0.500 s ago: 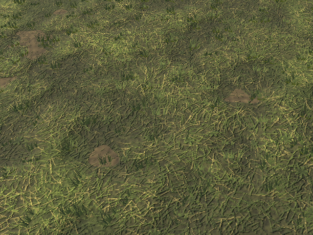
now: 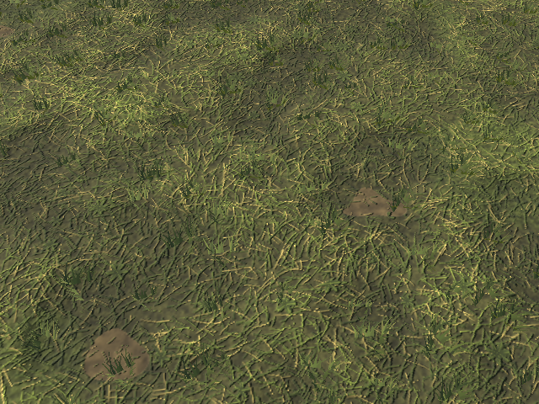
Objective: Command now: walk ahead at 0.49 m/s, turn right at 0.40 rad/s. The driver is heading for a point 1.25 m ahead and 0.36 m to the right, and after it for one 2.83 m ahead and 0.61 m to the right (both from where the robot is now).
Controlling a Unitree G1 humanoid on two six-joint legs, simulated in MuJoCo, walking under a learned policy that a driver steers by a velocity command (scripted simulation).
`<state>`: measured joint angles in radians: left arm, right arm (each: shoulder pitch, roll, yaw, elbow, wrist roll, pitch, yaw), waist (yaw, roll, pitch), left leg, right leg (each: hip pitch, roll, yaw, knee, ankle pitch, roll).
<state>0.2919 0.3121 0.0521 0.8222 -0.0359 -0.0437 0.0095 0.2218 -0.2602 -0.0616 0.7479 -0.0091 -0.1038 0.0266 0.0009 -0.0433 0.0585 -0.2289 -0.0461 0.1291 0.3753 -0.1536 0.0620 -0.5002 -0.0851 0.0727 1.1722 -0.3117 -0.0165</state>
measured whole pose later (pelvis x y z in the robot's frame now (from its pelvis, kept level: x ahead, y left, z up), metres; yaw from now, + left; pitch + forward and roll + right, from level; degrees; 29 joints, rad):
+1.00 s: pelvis +0.57 -0.13 +0.00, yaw -31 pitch +1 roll +1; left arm 0.29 0.30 0.06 0.69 -0.02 -0.04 0.01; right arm 0.24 -0.27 -0.06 0.78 -0.01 -0.11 0.02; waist -0.02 -0.04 0.02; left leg -0.27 -0.04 0.01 0.43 -0.18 0.03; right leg -0.47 0.00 0.08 1.15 -0.36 -0.02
